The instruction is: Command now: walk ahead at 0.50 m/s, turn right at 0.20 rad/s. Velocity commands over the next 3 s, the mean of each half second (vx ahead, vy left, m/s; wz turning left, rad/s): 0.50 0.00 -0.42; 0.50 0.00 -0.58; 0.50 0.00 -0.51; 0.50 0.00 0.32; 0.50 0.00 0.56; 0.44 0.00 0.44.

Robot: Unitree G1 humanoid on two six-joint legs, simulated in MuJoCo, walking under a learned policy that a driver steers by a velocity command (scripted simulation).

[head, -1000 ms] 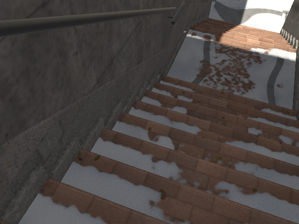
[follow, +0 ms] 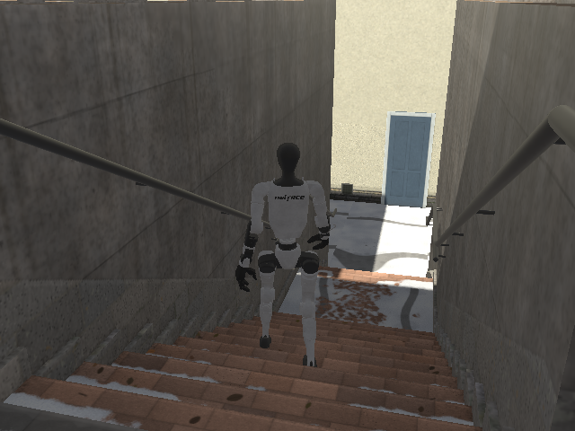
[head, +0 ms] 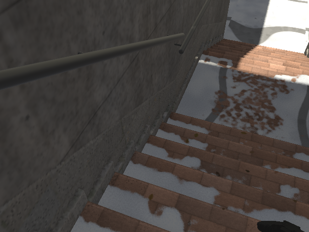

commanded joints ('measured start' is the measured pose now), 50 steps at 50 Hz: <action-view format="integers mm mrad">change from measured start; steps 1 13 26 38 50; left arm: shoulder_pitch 35 -68 -460 -174 -135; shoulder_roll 148 68 48 207 129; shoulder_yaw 37 71 39 69 46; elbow -15 -165 -344 -172 -181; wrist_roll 2 21 22 12 -8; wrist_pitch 19 26 34 18 8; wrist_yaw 15 5 -101 -68 28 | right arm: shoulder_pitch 27 286 457 206 -16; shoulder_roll -76 -81 -94 -122 -45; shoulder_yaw -21 -25 -24 -10 -28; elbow -40 186 226 -17 -159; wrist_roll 6 -25 2 27 -44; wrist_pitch -18 -48 5 -25 -11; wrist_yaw -14 -60 -127 -133 -61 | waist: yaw -63 -57 -210 -117 -81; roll -142 28 -5 23 -142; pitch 124 44 174 -87 49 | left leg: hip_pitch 72 219 297 -600 98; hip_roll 22 227 206 63 -71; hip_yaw -1 -130 129 -42 -7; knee -115 -32 341 1372 172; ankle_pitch -131 -159 -508 -924 51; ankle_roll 10 132 59 -84 -86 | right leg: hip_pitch -1 -640 -562 231 -439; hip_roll -177 -159 -93 -431 -21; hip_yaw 275 192 49 716 334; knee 46 281 -329 -535 -274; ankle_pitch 773 705 1224 606 399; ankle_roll -155 -1 -9 -395 -209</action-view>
